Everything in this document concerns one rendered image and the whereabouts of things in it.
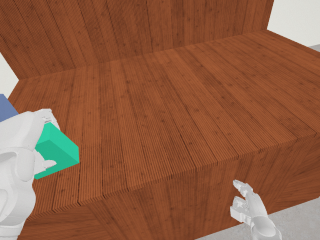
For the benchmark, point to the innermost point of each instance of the left robot forearm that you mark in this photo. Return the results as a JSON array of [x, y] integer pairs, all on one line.
[[17, 197]]

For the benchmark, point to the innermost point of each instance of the robot right hand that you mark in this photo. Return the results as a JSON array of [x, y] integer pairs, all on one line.
[[244, 210]]

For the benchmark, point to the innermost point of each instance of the right robot forearm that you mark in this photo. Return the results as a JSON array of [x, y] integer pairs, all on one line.
[[262, 228]]

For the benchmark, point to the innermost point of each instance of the sponge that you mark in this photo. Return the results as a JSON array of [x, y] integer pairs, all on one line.
[[54, 145]]

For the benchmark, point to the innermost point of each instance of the table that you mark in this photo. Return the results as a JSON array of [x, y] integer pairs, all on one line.
[[168, 101]]

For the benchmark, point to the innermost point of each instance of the robot left hand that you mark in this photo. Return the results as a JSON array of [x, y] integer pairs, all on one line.
[[24, 130]]

